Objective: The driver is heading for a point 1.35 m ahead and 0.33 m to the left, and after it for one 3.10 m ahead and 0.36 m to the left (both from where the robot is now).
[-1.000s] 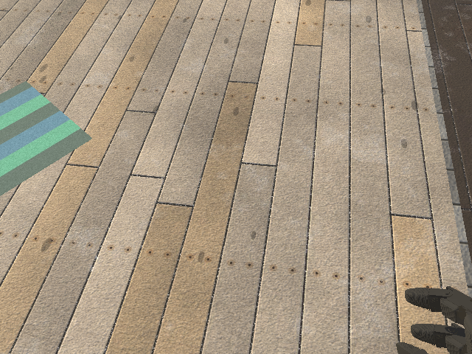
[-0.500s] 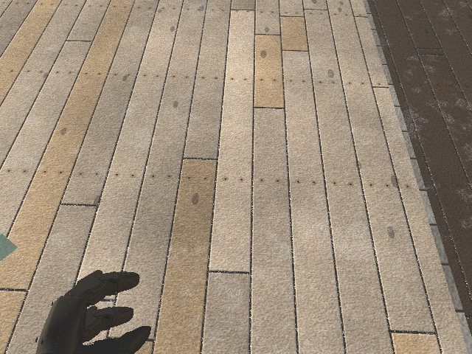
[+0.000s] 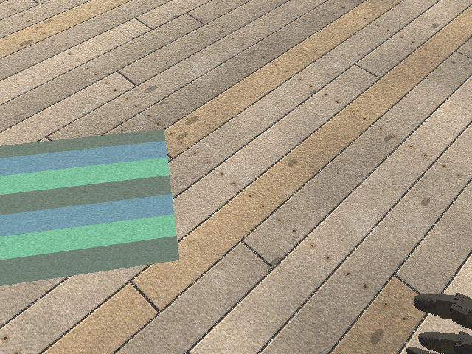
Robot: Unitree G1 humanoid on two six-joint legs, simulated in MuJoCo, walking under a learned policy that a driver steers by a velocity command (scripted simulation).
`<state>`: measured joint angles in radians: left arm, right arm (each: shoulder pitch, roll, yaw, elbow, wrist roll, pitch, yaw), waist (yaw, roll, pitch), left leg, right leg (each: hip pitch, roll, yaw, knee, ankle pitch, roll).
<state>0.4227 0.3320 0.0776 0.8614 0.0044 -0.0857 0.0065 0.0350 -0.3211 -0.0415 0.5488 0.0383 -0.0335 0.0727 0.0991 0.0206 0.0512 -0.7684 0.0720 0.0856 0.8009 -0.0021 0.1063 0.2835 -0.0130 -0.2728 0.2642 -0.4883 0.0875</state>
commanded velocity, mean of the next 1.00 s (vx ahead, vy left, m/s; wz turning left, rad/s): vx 1.00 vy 0.00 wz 0.61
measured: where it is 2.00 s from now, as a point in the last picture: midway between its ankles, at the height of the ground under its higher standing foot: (146, 83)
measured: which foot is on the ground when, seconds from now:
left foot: up 0.00-0.02, down 0.04-0.48, up 0.50-0.94, down 0.96-1.00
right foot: down 0.00-0.04, up 0.06-0.46, down 0.48-0.96, up 0.98-1.00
